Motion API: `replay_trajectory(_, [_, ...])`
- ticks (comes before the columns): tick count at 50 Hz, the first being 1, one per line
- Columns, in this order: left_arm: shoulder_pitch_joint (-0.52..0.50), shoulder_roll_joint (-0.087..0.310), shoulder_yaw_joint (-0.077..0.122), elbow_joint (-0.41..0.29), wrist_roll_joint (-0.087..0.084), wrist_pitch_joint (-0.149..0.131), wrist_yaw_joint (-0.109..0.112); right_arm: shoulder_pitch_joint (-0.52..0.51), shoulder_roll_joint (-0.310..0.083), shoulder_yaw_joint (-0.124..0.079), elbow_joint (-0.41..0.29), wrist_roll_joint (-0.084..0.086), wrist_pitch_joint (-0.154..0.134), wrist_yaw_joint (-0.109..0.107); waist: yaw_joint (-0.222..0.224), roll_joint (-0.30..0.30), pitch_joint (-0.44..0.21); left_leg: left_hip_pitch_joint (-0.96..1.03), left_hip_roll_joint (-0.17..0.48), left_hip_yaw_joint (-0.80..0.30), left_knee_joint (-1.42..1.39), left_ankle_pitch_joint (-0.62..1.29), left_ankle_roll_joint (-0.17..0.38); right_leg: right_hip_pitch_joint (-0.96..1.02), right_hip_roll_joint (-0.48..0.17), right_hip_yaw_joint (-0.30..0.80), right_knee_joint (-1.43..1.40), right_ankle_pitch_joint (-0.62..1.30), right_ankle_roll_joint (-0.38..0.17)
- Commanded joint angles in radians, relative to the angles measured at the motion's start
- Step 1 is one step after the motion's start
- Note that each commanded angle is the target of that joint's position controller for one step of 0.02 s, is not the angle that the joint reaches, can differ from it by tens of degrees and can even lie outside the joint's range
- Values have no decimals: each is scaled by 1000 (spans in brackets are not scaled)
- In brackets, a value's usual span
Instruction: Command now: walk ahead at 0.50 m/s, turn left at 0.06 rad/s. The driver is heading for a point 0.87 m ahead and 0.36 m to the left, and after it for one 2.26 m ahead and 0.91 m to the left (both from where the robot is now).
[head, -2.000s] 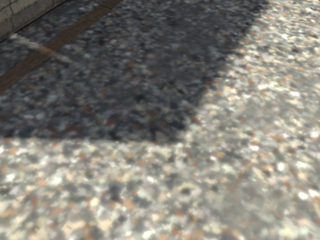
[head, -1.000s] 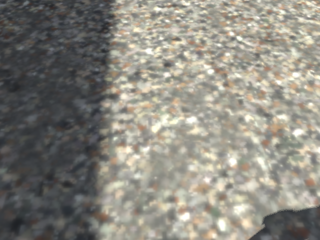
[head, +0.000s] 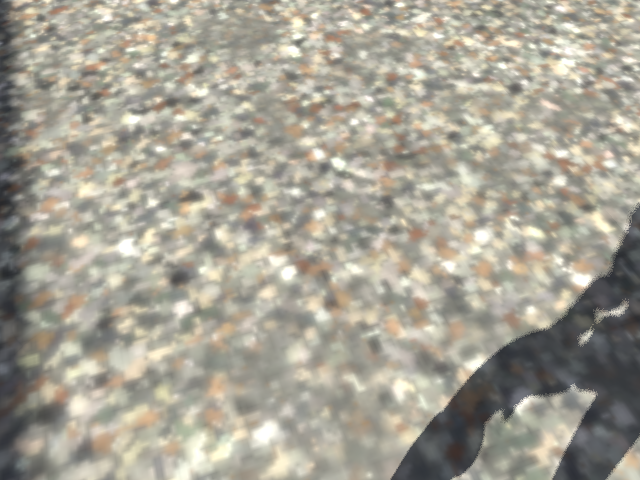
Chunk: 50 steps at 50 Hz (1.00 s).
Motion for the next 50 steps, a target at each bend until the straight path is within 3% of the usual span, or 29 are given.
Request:
replay_trajectory(1, [21, 133, 30, -84, 12, -18, -1, 321, -236, -76, 61, 36, 9, -3, -105, 134, -230, 651, 377, -699, -291, -130, 225, -603, -17, 92, 663, -3, -24])
replay_trajectory(2, [-52, 123, 25, -102, 17, -24, -8, 243, -165, -59, 48, 40, 8, 2, -90, 56, -117, 514, 337, -569, -315, -117, 210, -620, -63, 75, 621, 76, -22])
replay_trajectory(3, [-84, 99, 22, -110, 16, -26, -13, 209, -123, -47, 53, 35, 6, 3, -64, 30, -50, 410, 282, -479, -351, -62, 178, -595, -102, 65, 544, 120, -18])
replay_trajectory(5, [-76, 74, 15, -111, 36, -3, -20, 207, -96, -36, 78, 36, -5, -1, -20, 59, -28, 300, 211, -375, -386, 56, 147, -510, -130, 56, 449, 148, 12])
replay_trajectory(7, [-91, 61, 11, -125, 39, 12, -26, 247, -121, -44, 99, 41, -17, -1, -12, 59, -36, 272, 190, -337, -403, 136, 164, -499, -130, 35, 392, 165, 43])
replay_trajectory(9, [-169, 60, 8, -156, 36, 19, -28, 267, -148, -53, 108, 44, -18, -5, -19, 57, -10, 249, 174, -317, -433, 98, 174, -542, -140, 20, 299, 219, 74])
replay_trajectory(12, [-317, 58, 2, -207, 29, 19, -28, 313, -146, -57, 118, 44, -13, -4, -59, 60, 22, 258, 147, -309, -446, 70, 157, -579, -137, 9, 115, 337, 107])
replay_trajectory(17, [-462, 62, -4, -263, 14, 12, -26, 384, -160, -67, 125, 35, -6, -8, -116, 74, -2, 342, 143, -332, -362, 173, 131, -549, -96, 12, -50, 414, 117])
replay_trajectory(20, [-449, 89, 2, -279, 10, -1, -21, 359, -181, -76, 107, 27, -1, -17, -93, 90, -17, 362, 163, -382, -287, 228, 102, -458, -80, 34, -127, 344, 96])
replay_trajectory(22, [-315, 117, 16, -246, 11, -16, -12, 309, -200, -84, 88, 27, -1, -19, -26, 80, -57, 319, 145, -398, -171, 265, 71, -261, -51, 24, -209, 287, 70])
replay_trajectory(23, [-191, 157, 32, -212, 24, -32, 0, 308, -178, -79, 82, 33, -6, -14, 26, 12, -129, 264, 75, -354, 11, 247, 48, -81, -90, 61, -264, 268, 41])
replay_trajectory(24, [-22, 240, 50, -208, 49, -40, 16, 306, -105, -60, 43, 42, -13, -11, 87, -124, -290, 150, -2, -257, 306, 22, 21, 136, -339, 304, -306, 61, -12])
replay_trajectory(25, [-45, 321, 71, -207, 51, -21, 16, 406, -49, -50, 9, 65, -9, -10, 12, -350, -323, -148, -128, -157, 509, -464, 1, 263, -515, 722, -449, -61, -107])
replay_trajectory(26, [-110, 225, 57, -221, 38, -8, 13, 404, -130, -61, 50, 37, 12, -19, -14, -178, -218, -215, -31, -182, 620, -407, 12, 157, -491, 703, -445, -155, -118])
replay_trajectory(27, [-174, 134, 35, -238, 30, -8, 8, 343, -137, -65, 52, 28, 16, -9, -20, -63, -116, -208, 5, -186, 619, -305, 9, 47, -433, 543, -450, -88, -97])
replay_trajectory(28, [-201, 102, 26, -234, 29, -12, 5, 308, -113, -61, 45, 28, 19, 1, -32, -46, -68, -180, 34, -179, 588, -241, -4, -31, -384, 398, -471, 80, -78])
replay_trajectory(30, [-190, 84, 20, -215, 22, -25, 8, 285, -102, -61, 39, 9, 40, 18, -48, -106, -47, -148, 63, -160, 560, -194, -29, -85, -317, 225, -491, 277, -49])
replay_trajectory(33, [-140, 98, 28, -187, 7, -47, 3, 224, -87, -57, 8, 10, 61, 33, -54, -96, -56, -190, 70, -144, 563, -129, -50, -67, -316, 113, -503, 476, -64])
replay_trajectory(38, [-91, 101, 35, -155, 11, -46, 1, 59, -72, -42, -53, 10, 65, 52, -33, -81, -6, -268, 85, -107, 398, 20, -71, -45, -300, -36, -535, 535, -75])
replay_trajectory(41, [-73, 119, 40, -141, 10, -44, 2, -40, -55, -26, -88, 10, 59, 64, -13, -82, 20, -205, 81, -55, 217, 95, -55, -45, -297, -111, -537, 546, -63])
replay_trajectory(45, [-19, 149, 50, -111, 12, -26, 11, -111, -67, -24, -123, 2, 58, 68, 2, -78, 37, -150, 52, 15, 85, 4, 0, 52, -328, -173, -476, 688, -45])
replay_trajectory(47, [-13, 177, 55, -101, 13, -11, 16, -76, -81, -31, -119, -3, 59, 59, -22, -97, 2, -56, -9, 57, 52, -101, 41, 95, -331, -215, -345, 991, -32])
replay_trajectory(48, [-11, 194, 59, -98, 13, -1, 18, -8, -95, -39, -102, -4, 55, 52, -53, -100, -43, 26, -49, 69, 33, -148, 65, 108, -331, -228, -219, 1121, -30])
replay_trajectory(49, [-18, 204, 60, -101, 10, 10, 18, 122, -114, -53, -64, -7, 46, 42, -110, -82, -120, 184, -88, 66, -23, -141, 95, 65, -322, -244, -26, 1119, -20])
replay_trajectory(50, [-29, 194, 56, -121, 13, 13, 16, 301, -170, -79, -8, -17, 39, 25, -189, -11, -224, 448, -40, -45, -78, -159, 138, -112, -299, -253, 249, 893, 13])
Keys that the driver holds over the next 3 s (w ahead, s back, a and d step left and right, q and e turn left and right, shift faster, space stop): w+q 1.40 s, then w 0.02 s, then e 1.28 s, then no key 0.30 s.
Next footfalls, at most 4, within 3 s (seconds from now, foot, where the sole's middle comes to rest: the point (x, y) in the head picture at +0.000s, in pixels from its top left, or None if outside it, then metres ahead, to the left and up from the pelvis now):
0.46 right None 0.42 -0.09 -0.76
1.00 left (239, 412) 0.59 0.22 -0.76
1.54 right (218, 278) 0.93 0.31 -0.76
2.02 left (157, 327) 0.78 0.43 -0.76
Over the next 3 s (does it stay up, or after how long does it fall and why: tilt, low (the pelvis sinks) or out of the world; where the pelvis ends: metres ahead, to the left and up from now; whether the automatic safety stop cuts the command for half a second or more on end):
stays up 0.79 0.30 0.02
